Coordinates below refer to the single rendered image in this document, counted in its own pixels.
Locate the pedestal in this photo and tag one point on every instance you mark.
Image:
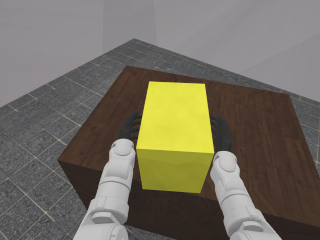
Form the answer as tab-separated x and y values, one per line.
275	162

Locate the right robot hand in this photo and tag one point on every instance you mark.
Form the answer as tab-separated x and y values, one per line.
223	140

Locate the robot right upper arm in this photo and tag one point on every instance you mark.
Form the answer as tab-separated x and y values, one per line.
253	235

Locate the carton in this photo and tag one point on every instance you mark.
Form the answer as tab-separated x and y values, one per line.
175	145

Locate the left robot hand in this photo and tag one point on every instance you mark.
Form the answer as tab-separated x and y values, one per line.
126	129

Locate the robot left upper arm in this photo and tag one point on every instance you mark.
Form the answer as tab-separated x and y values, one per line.
104	231

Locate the left robot forearm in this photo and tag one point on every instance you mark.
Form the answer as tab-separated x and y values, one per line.
110	204

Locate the right robot forearm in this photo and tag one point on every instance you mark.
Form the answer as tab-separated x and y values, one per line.
235	202

